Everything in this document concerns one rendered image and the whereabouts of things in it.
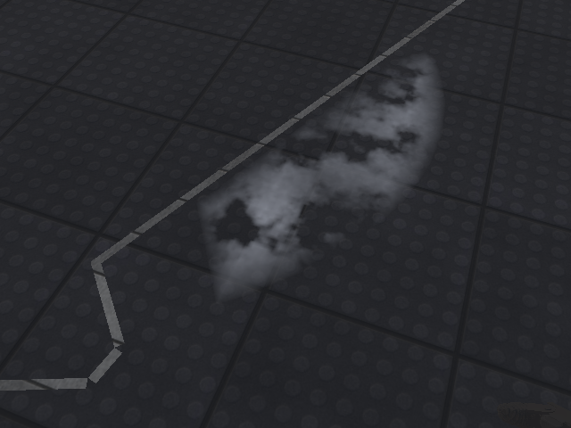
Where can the robot right hand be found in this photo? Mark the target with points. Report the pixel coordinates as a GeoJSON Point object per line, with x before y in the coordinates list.
{"type": "Point", "coordinates": [531, 415]}

